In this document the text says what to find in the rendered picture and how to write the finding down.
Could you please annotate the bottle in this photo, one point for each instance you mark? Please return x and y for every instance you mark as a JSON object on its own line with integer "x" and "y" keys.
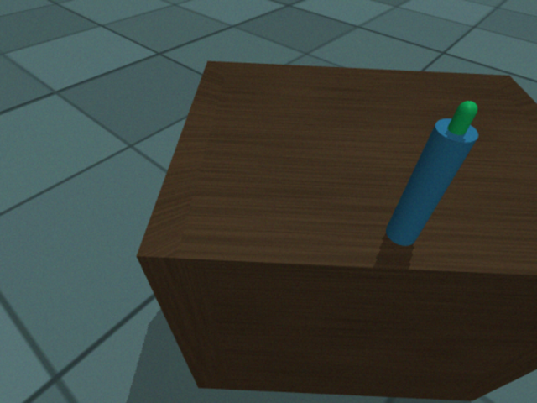
{"x": 447, "y": 147}

